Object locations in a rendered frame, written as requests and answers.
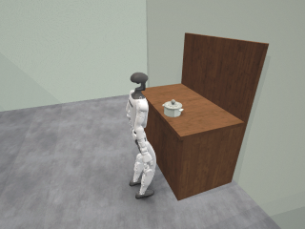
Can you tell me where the robot right foot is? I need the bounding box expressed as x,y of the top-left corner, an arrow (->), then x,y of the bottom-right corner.
135,190 -> 154,199

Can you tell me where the robot left forearm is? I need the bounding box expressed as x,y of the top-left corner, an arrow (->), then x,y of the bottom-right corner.
127,114 -> 133,129

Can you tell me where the right robot upper arm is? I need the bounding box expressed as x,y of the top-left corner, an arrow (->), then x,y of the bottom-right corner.
133,100 -> 149,132

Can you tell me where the right robot shin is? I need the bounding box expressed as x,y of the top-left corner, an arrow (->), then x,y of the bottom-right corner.
139,169 -> 155,195

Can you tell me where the table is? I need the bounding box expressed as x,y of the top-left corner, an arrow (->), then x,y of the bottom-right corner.
141,32 -> 269,201

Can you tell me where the lid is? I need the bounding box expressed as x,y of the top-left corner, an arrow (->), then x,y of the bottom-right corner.
164,101 -> 182,110

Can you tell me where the right robot hand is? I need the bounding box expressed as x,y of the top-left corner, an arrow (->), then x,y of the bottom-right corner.
141,153 -> 153,169

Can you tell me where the robot right forearm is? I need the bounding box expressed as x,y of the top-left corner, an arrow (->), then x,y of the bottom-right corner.
135,127 -> 149,155

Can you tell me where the left robot upper arm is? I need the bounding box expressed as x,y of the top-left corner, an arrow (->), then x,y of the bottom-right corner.
126,90 -> 134,115

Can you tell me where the pot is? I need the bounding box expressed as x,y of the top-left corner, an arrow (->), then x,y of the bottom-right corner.
162,104 -> 184,117

